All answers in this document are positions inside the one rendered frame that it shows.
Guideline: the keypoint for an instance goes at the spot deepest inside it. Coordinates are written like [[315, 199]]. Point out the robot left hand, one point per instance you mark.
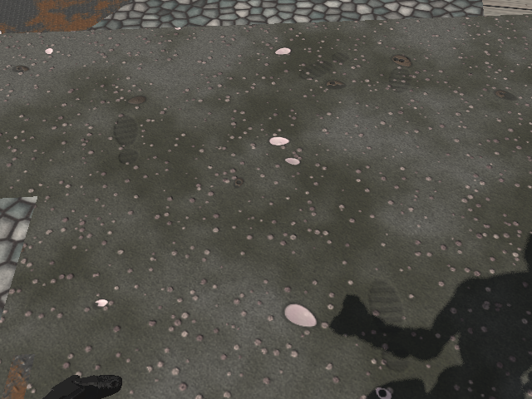
[[92, 387]]

